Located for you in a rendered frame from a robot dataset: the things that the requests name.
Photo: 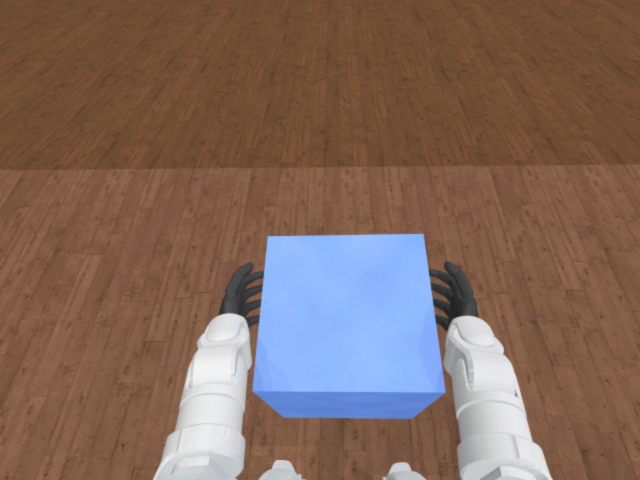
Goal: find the right robot hand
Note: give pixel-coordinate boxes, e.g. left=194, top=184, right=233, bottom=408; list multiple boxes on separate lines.
left=428, top=261, right=479, bottom=331

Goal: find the robot shin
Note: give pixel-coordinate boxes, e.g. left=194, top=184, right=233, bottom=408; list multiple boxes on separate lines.
left=272, top=460, right=295, bottom=472
left=386, top=462, right=411, bottom=478

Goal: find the robot right shin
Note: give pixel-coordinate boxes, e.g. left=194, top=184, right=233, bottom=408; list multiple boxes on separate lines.
left=386, top=462, right=411, bottom=478

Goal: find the left robot hand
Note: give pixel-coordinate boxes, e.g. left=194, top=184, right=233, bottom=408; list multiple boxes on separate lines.
left=218, top=262, right=264, bottom=328

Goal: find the carton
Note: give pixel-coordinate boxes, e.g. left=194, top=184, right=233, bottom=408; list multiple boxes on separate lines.
left=252, top=234, right=446, bottom=419

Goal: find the right robot forearm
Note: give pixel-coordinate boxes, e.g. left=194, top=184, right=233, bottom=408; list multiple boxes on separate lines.
left=443, top=316, right=553, bottom=480

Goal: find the robot left shin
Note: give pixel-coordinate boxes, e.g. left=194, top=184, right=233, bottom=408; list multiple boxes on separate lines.
left=272, top=460, right=295, bottom=472

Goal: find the left robot forearm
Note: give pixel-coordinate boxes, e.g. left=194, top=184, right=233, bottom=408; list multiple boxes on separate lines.
left=153, top=313, right=252, bottom=480

